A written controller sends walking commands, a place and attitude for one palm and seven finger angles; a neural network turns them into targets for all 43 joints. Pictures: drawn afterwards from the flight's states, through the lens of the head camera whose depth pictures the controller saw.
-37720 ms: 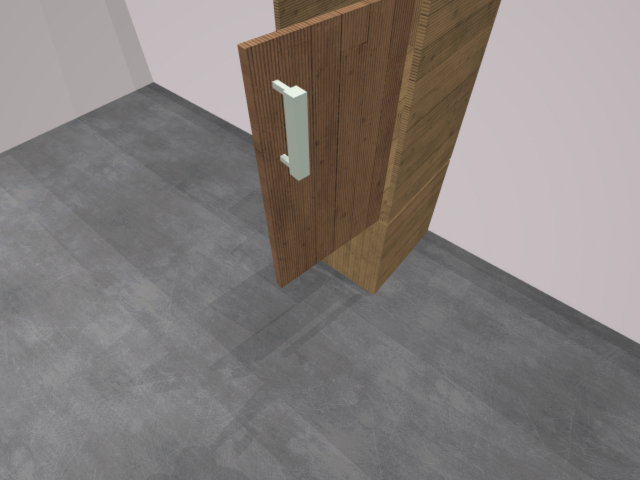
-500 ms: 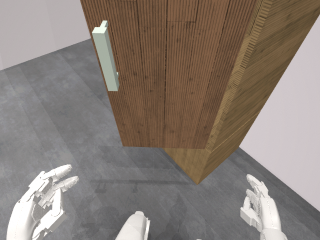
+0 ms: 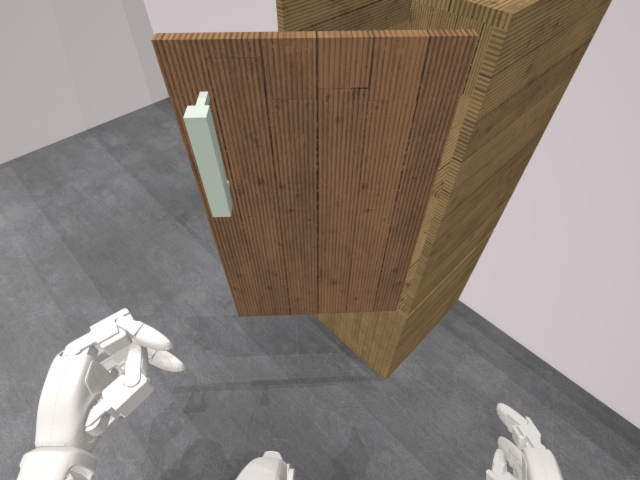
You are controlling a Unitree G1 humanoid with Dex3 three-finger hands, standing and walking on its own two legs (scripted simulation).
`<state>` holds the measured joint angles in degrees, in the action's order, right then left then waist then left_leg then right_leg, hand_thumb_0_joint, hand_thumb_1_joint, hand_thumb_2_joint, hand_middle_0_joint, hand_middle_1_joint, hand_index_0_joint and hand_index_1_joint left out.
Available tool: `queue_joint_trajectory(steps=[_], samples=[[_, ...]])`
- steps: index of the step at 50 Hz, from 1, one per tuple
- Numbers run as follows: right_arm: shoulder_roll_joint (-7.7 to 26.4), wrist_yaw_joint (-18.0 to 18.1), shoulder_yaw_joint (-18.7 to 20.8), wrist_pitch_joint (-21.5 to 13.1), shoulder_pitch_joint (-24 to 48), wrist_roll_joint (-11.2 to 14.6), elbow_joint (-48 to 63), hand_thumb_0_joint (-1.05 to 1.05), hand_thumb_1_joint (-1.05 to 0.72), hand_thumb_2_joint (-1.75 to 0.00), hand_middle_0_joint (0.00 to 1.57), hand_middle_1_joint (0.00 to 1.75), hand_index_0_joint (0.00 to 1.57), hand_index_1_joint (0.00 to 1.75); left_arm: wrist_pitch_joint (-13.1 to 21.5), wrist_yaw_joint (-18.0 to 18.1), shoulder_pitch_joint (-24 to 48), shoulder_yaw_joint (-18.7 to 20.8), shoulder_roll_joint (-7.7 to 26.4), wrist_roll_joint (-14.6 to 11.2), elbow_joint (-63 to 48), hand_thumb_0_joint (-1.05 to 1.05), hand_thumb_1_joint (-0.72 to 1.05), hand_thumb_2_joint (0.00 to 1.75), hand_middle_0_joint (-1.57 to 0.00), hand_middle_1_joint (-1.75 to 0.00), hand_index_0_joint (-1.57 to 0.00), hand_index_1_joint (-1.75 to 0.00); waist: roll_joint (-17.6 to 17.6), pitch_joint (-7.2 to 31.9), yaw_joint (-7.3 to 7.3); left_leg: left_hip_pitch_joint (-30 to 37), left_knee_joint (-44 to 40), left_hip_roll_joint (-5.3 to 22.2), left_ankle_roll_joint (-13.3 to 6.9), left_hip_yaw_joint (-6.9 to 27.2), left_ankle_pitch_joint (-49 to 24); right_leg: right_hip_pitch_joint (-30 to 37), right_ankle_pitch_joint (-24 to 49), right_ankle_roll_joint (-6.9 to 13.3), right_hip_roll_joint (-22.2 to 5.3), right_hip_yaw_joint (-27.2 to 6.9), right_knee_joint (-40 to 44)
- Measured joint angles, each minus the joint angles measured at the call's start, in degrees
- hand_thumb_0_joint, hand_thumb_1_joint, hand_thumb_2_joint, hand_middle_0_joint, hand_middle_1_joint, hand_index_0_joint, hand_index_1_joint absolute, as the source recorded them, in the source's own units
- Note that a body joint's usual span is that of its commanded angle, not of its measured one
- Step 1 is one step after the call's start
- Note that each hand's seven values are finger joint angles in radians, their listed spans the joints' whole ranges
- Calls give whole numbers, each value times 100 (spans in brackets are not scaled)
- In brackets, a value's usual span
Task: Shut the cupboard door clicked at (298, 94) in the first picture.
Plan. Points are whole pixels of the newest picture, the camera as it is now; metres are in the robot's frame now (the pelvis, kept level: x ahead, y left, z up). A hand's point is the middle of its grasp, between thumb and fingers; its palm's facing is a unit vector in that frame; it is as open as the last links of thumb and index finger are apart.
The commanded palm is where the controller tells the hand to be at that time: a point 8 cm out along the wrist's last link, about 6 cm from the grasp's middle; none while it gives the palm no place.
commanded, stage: raise the hand and make a fist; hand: left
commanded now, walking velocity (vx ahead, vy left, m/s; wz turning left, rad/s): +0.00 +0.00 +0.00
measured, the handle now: (213, 157) +0.46 +0.18 +0.17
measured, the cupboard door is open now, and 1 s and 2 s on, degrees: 48 48 48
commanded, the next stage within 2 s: bring the fist close to the handle in 0.94 s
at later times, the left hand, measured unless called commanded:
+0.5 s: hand (127, 320) +0.23 +0.20 +0.16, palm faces +0.12 -0.99 -0.06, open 3.1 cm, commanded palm +0.20 +0.24 +0.17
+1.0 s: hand (147, 305) +0.24 +0.18 +0.17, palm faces +0.13 -0.99 -0.05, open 3.1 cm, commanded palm +0.21 +0.23 +0.17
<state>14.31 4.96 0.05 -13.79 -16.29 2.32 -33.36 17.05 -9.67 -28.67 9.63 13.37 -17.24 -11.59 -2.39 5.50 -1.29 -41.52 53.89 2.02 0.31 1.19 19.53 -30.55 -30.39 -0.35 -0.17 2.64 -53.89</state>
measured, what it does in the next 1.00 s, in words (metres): stands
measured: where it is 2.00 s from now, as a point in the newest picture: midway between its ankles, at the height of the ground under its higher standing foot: outside the picture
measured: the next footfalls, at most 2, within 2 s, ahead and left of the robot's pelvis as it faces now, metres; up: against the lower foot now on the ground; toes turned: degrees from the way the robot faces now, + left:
none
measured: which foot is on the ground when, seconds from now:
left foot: down 0.00-1.00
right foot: down 0.00-1.00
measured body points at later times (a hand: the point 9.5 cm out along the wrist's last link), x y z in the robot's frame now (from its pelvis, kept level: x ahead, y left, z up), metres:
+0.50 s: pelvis +0.00 +0.00 +0.03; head -0.01 -0.01 +0.48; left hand +0.22 +0.25 +0.17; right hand +0.20 -0.20 -0.04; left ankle +0.08 +0.12 -0.68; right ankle -0.03 -0.12 -0.68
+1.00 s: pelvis +0.01 -0.01 +0.04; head -0.01 -0.03 +0.48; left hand +0.23 +0.24 +0.17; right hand +0.20 -0.23 -0.03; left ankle +0.08 +0.12 -0.68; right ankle -0.03 -0.12 -0.68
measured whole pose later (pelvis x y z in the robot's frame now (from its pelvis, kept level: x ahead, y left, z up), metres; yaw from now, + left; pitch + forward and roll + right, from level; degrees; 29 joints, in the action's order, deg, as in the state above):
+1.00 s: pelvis +0.01 -0.01 +0.04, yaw +0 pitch -1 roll +0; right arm 13.9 4.3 -3.2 -13.3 -13.3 2.9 -34.7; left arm -0.8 -7.1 -15.6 11.2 13.4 -15.6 -12.9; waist -3.0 3.0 -2.6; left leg -23.4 38.0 1.8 1.0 0.6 13.9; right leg -13.3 -24.4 0.2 -0.2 2.4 -38.5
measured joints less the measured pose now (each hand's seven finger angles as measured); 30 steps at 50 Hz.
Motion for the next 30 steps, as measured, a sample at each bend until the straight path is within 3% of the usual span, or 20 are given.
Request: queue_joint_trajectory(steps=[17,30], samples=[[-199,-75,-439,-43,325,26,184,2,-91,-90,20,30,21,30,-1110,190,724,-8,94,107,-313,1,90,90,-122,-142,-122,-142,-72,-101,-136,922,-752,-56,-37,6,-281,964,362,-41,-36,31,870],[-79,-40,-427,-33,257,75,-118,2,-91,-90,20,30,21,30,-1763,190,1364,170,129,75,-285,2,90,90,-129,-150,-129,-150,-89,-183,-158,1552,-1366,-61,5,-38,-518,1522,582,-3,-40,0,1402]])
